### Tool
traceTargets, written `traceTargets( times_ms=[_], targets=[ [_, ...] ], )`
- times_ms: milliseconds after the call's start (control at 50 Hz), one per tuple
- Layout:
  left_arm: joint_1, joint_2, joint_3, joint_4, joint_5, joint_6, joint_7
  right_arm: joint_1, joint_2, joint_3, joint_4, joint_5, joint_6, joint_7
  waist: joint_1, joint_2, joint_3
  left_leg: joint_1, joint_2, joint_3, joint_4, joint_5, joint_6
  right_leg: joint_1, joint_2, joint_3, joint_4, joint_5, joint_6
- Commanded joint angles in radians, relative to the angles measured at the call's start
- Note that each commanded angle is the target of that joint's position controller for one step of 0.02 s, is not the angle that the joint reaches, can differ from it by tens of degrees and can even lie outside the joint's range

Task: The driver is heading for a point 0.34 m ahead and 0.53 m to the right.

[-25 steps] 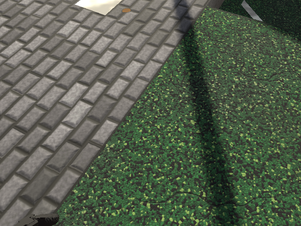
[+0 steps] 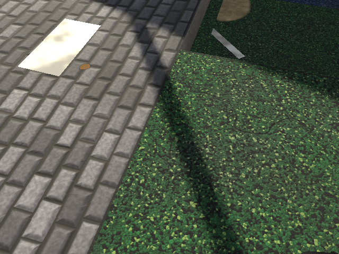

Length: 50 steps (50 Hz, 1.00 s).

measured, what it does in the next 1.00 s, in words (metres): walks ahead, turning right: right foot, then left foot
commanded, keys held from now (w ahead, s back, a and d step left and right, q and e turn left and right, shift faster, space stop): w+e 0.10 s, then e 0.70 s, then no key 0.20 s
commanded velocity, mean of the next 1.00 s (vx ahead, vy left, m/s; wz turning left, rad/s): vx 0.17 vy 0.00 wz -0.56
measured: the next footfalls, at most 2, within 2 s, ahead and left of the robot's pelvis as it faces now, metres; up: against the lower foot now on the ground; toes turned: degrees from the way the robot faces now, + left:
right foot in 0.38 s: +0.32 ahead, -0.16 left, +0.00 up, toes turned -15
left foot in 0.82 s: +0.38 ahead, +0.05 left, +0.00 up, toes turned -34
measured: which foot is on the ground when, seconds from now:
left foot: down 0.00-0.38, up 0.40-0.80, down 0.82-1.00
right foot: up 0.00-0.36, down 0.38-0.84, up 0.86-1.00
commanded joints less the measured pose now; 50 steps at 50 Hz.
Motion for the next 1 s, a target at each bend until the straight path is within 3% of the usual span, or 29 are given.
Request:
traceTargets(
  times_ms=[20, 60, 120, 180, 240, 280, 320, 360, 380, 400, 420, 440, 460, 480, 500, 540, 560, 600, 660, 760, 800, 820, 840, 860, 880, 900, 920, 940, 1000],
  targets=[
    [-0.085, 0.133, 0.036, -0.113, 0.012, -0.013, -0.001, 0.115, -0.108, -0.035, -0.022, -0.007, 0.010, -0.011, -0.086, 0.100, -0.019, 0.377, 0.324, -0.411, -0.300, -0.123, 0.153, -0.429, -0.128, 0.000, 0.134, 0.126, 0.017],
    [-0.071, 0.095, 0.032, -0.115, -0.001, -0.005, -0.011, 0.102, -0.092, -0.031, -0.010, -0.008, 0.003, -0.017, -0.057, 0.147, -0.004, 0.300, 0.284, -0.281, -0.346, -0.020, 0.146, -0.364, -0.161, -0.020, 0.080, 0.162, 0.016],
    [-0.120, 0.058, 0.022, -0.137, 0.007, 0.006, -0.013, 0.109, -0.124, -0.042, 0.017, -0.003, -0.006, -0.020, -0.053, 0.116, 0.024, 0.290, 0.300, -0.166, -0.379, 0.188, 0.175, -0.400, -0.171, -0.039, -0.011, 0.206, 0.035],
    [-0.155, 0.042, 0.014, -0.144, 0.019, 0.003, -0.020, 0.079, -0.161, -0.053, 0.031, -0.002, 0.011, -0.031, -0.047, 0.108, 0.012, 0.299, 0.279, -0.008, -0.341, 0.509, 0.160, -0.352, -0.160, -0.090, -0.187, 0.334, 0.053],
    [-0.230, 0.027, 0.010, -0.153, 0.018, -0.002, -0.045, 0.085, -0.177, -0.055, 0.046, 0.009, 0.033, -0.044, -0.077, 0.119, -0.001, 0.301, 0.248, 0.102, -0.311, 0.545, 0.123, -0.238, -0.126, -0.156, -0.384, 0.492, 0.041],
    [-0.261, 0.041, 0.018, -0.169, 0.015, 0.002, -0.062, 0.100, -0.195, -0.060, 0.057, 0.024, 0.044, -0.046, -0.081, 0.127, -0.009, 0.349, 0.267, 0.115, -0.274, 0.550, 0.110, -0.203, -0.112, -0.169, -0.460, 0.481, 0.021],
    [-0.237, 0.080, 0.037, -0.176, 0.021, 0.007, -0.071, 0.087, -0.220, -0.070, 0.055, 0.043, 0.053, -0.050, -0.052, 0.139, -0.032, 0.391, 0.285, 0.121, -0.182, 0.653, 0.094, -0.143, -0.081, -0.191, -0.510, 0.398, -0.016],
    [-0.071, 0.141, 0.074, -0.134, 0.026, 0.009, -0.066, 0.065, -0.209, -0.070, 0.045, 0.057, 0.062, -0.053, 0.041, 0.104, -0.106, 0.366, 0.244, 0.158, 0.069, 0.691, 0.050, 0.073, -0.015, -0.221, -0.634, 0.452, -0.072],
    [0.017, 0.206, 0.098, -0.120, 0.025, 0.011, -0.044, 0.113, -0.174, -0.057, 0.039, 0.031, 0.059, -0.048, 0.076, -0.005, -0.160, 0.201, 0.182, 0.172, 0.315, 0.436, -0.009, 0.287, -0.072, -0.112, -0.670, 0.740, -0.123],
    [-0.018, 0.303, 0.101, -0.147, 0.031, 0.017, -0.020, 0.210, -0.052, -0.019, 0.009, -0.046, 0.055, -0.033, -0.041, -0.289, -0.242, -0.153, 0.038, 0.146, 0.682, -0.512, -0.079, 0.568, -0.333, 0.246, -0.544, 1.250, -0.278],
    [-0.036, 0.274, 0.085, -0.194, 0.045, 0.007, -0.032, 0.227, -0.122, -0.015, 0.007, -0.016, 0.048, -0.020, 0.002, -0.215, -0.472, -0.234, -0.009, -0.082, 0.859, -0.550, -0.082, 0.628, -0.457, 0.540, -0.667, 0.970, -0.425],
    [-0.079, 0.216, 0.072, -0.201, 0.040, 0.001, -0.040, 0.113, -0.185, -0.032, -0.004, 0.021, 0.052, -0.018, 0.035, -0.081, -0.378, -0.280, 0.032, -0.115, 0.854, -0.432, -0.068, 0.542, -0.394, 0.435, -0.719, 0.810, -0.371],
    [-0.123, 0.185, 0.062, -0.189, 0.021, 0.000, -0.038, 0.067, -0.175, -0.029, -0.020, 0.019, 0.059, -0.027, 0.010, -0.033, -0.260, -0.302, 0.060, -0.104, 0.784, -0.346, -0.063, 0.422, -0.340, 0.346, -0.736, 0.696, -0.313],
    [-0.155, 0.159, 0.052, -0.189, 0.012, 0.005, -0.032, 0.057, -0.166, -0.029, -0.010, 0.005, 0.070, -0.039, -0.014, 0.008, -0.190, -0.277, 0.088, -0.107, 0.718, -0.297, -0.068, 0.304, -0.300, 0.294, -0.756, 0.633, -0.273],
    [-0.188, 0.155, 0.050, -0.192, 0.017, 0.011, -0.026, 0.062, -0.173, -0.032, -0.013, -0.001, 0.082, -0.046, -0.044, -0.011, -0.152, -0.215, 0.096, -0.111, 0.657, -0.268, -0.070, 0.191, -0.272, 0.261, -0.778, 0.607, -0.258],
    [-0.223, 0.163, 0.052, -0.198, 0.039, 0.016, -0.017, 0.087, -0.156, -0.030, -0.005, -0.004, 0.095, -0.048, -0.074, -0.049, -0.143, -0.125, 0.074, -0.088, 0.575, -0.239, -0.078, 0.078, -0.234, 0.221, -0.795, 0.640, -0.247],
    [-0.220, 0.168, 0.055, -0.194, 0.041, 0.017, -0.012, 0.091, -0.142, -0.026, -0.002, -0.006, 0.097, -0.050, -0.075, -0.053, -0.151, -0.107, 0.064, -0.083, 0.527, -0.232, -0.086, 0.061, -0.223, 0.206, -0.792, 0.667, -0.247],
    [-0.208, 0.178, 0.060, -0.186, 0.035, 0.023, 0.001, 0.069, -0.123, -0.020, -0.007, -0.009, 0.102, -0.055, -0.064, -0.051, -0.167, -0.095, 0.051, -0.090, 0.440, -0.203, -0.100, 0.057, -0.210, 0.207, -0.785, 0.633, -0.244],
    [-0.220, 0.177, 0.061, -0.186, 0.028, 0.040, 0.014, 0.031, -0.113, -0.016, -0.018, -0.004, 0.109, -0.052, -0.050, -0.074, -0.161, -0.066, 0.036, -0.104, 0.339, -0.138, -0.105, 0.028, -0.182, 0.236, -0.792, 0.420, -0.218],
    [-0.206, 0.168, 0.059, -0.183, 0.027, 0.057, 0.007, 0.000, -0.115, -0.022, -0.042, 0.005, 0.094, -0.039, -0.024, -0.125, -0.131, 0.000, 0.007, -0.108, 0.152, -0.152, -0.080, 0.048, -0.173, 0.331, -0.765, 0.304, -0.190],
    [-0.218, 0.161, 0.057, -0.184, 0.016, 0.065, 0.007, 0.046, -0.114, -0.030, -0.033, 0.006, 0.085, -0.030, -0.053, -0.131, -0.126, 0.096, -0.001, -0.089, -0.028, -0.083, -0.051, 0.044, -0.149, 0.348, -0.721, 0.322, -0.159],
    [-0.206, 0.142, 0.050, -0.180, 0.011, 0.068, 0.011, 0.088, -0.132, -0.038, -0.021, -0.002, 0.083, -0.028, -0.069, -0.113, -0.130, 0.184, 0.043, -0.098, -0.137, -0.003, -0.024, 0.010, -0.117, 0.317, -0.673, 0.284, -0.120],
    [-0.154, 0.085, 0.034, -0.175, 0.019, 0.069, 0.012, 0.104, -0.201, -0.053, -0.029, -0.023, 0.086, -0.031, -0.040, 0.057, -0.146, 0.284, 0.252, -0.276, -0.209, 0.045, 0.051, -0.092, -0.028, 0.198, -0.482, 0.059, -0.055],
    [-0.184, 0.112, 0.044, -0.208, 0.013, 0.057, 0.013, 0.082, -0.258, -0.066, -0.026, -0.054, 0.093, -0.029, -0.022, 0.341, -0.058, 0.223, 0.405, -0.528, -0.285, 0.175, 0.215, -0.265, 0.115, -0.004, -0.298, -0.132, 0.001],
    [-0.165, 0.182, 0.065, -0.188, 0.035, 0.044, 0.012, 0.039, -0.208, -0.055, -0.057, -0.050, 0.087, -0.035, -0.028, 0.270, -0.061, 0.194, 0.436, -0.557, -0.278, 0.215, 0.268, -0.257, 0.058, 0.047, -0.082, -0.127, 0.039],
    [-0.142, 0.196, 0.074, -0.155, 0.026, 0.047, 0.009, -0.003, -0.167, -0.044, -0.068, -0.034, 0.086, -0.042, -0.011, 0.194, -0.057, 0.191, 0.382, -0.448, -0.246, 0.240, 0.233, -0.254, 0.054, 0.048, 0.005, -0.067, 0.054],
    [-0.119, 0.171, 0.071, -0.124, 0.024, 0.058, 0.013, -0.029, -0.144, -0.039, -0.074, -0.018, 0.088, -0.045, 0.000, 0.150, -0.047, 0.201, 0.318, -0.358, -0.223, 0.242, 0.187, -0.251, 0.049, 0.036, 0.044, -0.026, 0.074],
    [-0.118, 0.146, 0.064, -0.119, 0.027, 0.066, 0.017, -0.029, -0.132, -0.034, -0.070, -0.002, 0.089, -0.046, -0.007, 0.146, -0.040, 0.223, 0.299, -0.325, -0.211, 0.269, 0.177, -0.270, 0.045, 0.035, 0.080, 0.009, 0.089],
    [-0.163, 0.071, 0.035, -0.126, 0.018, 0.069, 0.015, 0.003, -0.110, -0.024, -0.056, -0.003, 0.100, -0.047, -0.029, 0.171, -0.050, 0.258, 0.239, -0.216, -0.204, 0.325, 0.172, -0.214, 0.022, -0.023, -0.059, 0.050, 0.117]
  ],
)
